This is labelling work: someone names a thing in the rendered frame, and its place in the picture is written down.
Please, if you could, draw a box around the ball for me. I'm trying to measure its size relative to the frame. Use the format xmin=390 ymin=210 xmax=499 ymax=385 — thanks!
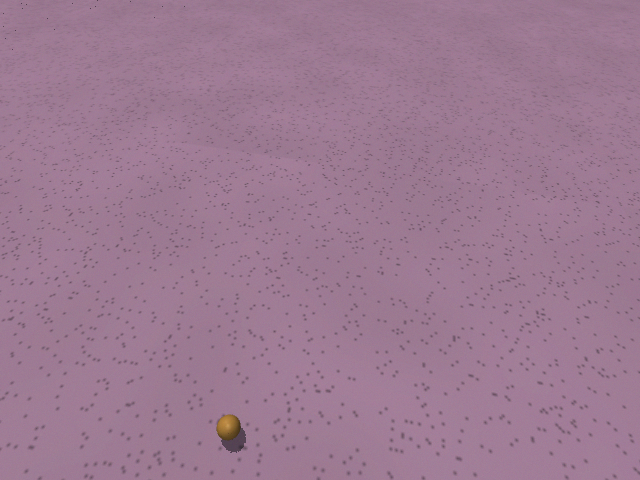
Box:
xmin=217 ymin=414 xmax=241 ymax=440

